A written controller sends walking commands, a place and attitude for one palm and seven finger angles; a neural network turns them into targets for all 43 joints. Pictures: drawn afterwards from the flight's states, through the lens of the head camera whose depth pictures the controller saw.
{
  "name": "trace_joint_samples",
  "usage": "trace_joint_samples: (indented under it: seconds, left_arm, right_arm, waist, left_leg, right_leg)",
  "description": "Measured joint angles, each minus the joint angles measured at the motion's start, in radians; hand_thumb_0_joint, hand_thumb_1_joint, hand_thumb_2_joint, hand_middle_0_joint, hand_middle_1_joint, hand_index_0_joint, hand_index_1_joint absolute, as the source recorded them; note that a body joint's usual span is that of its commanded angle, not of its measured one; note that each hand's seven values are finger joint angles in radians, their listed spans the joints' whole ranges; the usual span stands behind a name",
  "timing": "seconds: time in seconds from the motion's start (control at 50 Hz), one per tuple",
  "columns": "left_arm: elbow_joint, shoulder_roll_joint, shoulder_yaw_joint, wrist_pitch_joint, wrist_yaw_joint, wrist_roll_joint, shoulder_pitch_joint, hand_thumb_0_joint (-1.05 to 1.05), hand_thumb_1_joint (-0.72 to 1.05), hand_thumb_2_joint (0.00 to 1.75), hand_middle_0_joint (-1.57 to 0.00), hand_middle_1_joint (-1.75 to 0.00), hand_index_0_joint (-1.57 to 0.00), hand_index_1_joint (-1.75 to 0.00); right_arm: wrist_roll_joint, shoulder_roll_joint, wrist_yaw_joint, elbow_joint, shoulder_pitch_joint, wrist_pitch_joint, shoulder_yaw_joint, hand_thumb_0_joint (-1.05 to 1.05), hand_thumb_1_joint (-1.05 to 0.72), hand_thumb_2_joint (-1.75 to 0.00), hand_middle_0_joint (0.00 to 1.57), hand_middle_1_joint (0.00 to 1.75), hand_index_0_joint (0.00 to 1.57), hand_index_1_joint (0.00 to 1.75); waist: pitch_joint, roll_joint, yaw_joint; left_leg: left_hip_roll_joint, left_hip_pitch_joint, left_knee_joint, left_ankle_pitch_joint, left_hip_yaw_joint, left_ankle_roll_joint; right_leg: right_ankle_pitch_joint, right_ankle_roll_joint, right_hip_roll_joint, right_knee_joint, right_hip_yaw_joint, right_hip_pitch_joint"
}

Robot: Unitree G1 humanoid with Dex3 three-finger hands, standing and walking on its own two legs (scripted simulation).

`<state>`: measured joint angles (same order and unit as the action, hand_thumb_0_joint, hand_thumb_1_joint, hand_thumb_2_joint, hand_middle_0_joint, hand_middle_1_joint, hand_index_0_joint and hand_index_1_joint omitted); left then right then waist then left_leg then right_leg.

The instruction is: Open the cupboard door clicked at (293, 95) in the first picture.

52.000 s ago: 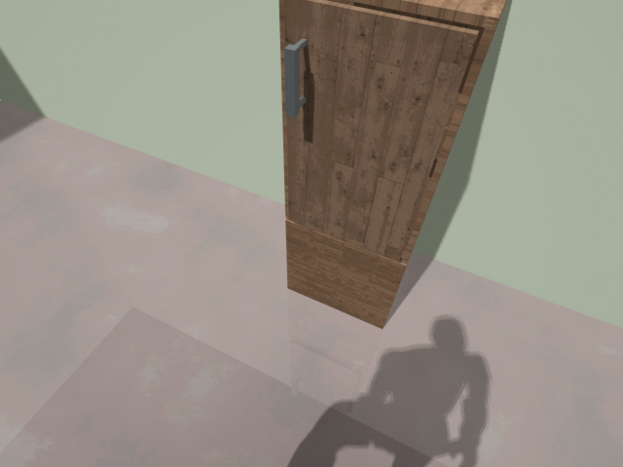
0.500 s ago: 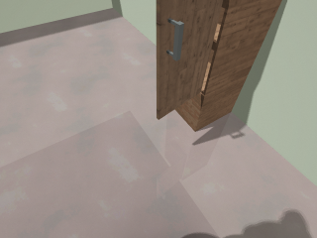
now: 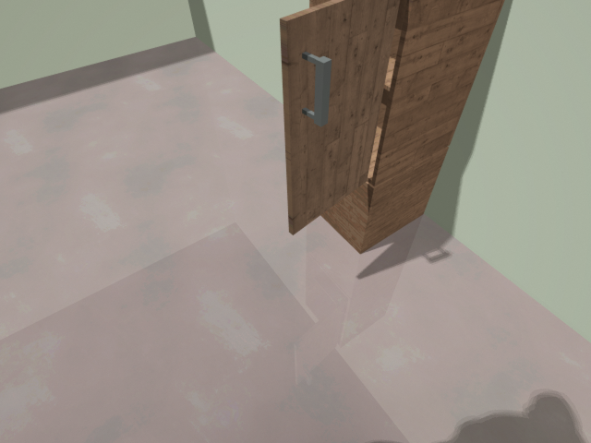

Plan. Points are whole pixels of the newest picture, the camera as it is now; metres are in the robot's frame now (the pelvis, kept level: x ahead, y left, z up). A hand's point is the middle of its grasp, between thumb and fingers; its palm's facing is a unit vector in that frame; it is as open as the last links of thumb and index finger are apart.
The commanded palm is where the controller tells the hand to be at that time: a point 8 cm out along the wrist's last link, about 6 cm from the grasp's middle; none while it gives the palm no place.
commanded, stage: let the arm hang, fingers relaxed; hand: left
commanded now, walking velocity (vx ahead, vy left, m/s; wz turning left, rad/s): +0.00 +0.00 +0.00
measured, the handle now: (314, 89) +0.74 +0.00 +0.11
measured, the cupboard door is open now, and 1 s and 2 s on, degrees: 98 98 98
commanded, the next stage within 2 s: look to check the result in 0.06 s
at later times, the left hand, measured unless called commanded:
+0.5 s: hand out of the picture +0.03 +0.19 -0.17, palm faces +0.00 -0.97 -0.22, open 7.4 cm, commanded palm none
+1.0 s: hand out of the picture +0.08 +0.22 -0.16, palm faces -0.01 -0.96 -0.29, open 7.4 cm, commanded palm none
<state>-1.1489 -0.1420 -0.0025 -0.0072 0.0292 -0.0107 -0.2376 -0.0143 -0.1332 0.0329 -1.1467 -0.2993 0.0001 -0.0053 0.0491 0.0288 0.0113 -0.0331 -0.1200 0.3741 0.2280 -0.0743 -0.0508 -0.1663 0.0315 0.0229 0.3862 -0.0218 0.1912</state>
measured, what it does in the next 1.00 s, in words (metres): stands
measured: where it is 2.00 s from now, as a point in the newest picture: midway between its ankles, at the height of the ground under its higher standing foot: outside the picture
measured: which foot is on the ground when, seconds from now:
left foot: down 0.00-1.00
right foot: down 0.00-1.00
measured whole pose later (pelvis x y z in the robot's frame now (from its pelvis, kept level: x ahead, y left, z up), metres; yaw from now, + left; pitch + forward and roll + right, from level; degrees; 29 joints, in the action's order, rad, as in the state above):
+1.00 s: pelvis +0.02 +0.00 +0.00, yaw +1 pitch -1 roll +0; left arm -1.14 -0.26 -0.01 -0.02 0.01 -0.01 -0.13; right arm -0.01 -0.27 0.02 -1.14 -0.16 -0.01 0.01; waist 0.07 0.02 0.01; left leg -0.04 -0.07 0.31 0.22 -0.06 -0.05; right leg -0.18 0.03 0.02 0.34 -0.03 0.14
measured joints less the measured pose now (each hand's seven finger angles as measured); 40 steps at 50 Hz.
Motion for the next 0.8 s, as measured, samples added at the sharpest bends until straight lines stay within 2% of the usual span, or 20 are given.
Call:
trace_joint_samples:
  seconds: [0.32, 0.8]
  left_arm:
    - [-0.007, -0.010, -0.001, -0.004, -0.002, -0.001, 0.007, 0.00, 0.91, 0.90, -0.20, -0.30, -0.20, -0.30]
    - [0.010, -0.090, -0.007, -0.011, -0.012, -0.002, 0.088, 0.01, 0.91, 0.90, -0.20, -0.30, -0.20, -0.30]
  right_arm:
    - [0.003, -0.031, 0.003, -0.006, 0.025, -0.007, 0.009, 0.00, -0.91, -0.90, 0.20, 0.30, 0.20, 0.30]
    - [0.003, -0.105, -0.009, 0.009, 0.120, -0.010, 0.013, 0.00, -0.91, -0.90, 0.20, 0.30, 0.20, 0.30]
  waist:
    - [0.015, -0.011, 0.000]
    - [0.017, -0.007, -0.002]
  left_leg:
    - [-0.005, 0.011, -0.006, 0.007, -0.004, -0.006]
    - [-0.006, 0.044, -0.047, 0.000, 0.008, -0.002]
  right_leg:
    - [-0.010, -0.006, -0.004, 0.001, 0.005, -0.007]
    - [-0.011, -0.004, -0.004, -0.030, -0.004, -0.039]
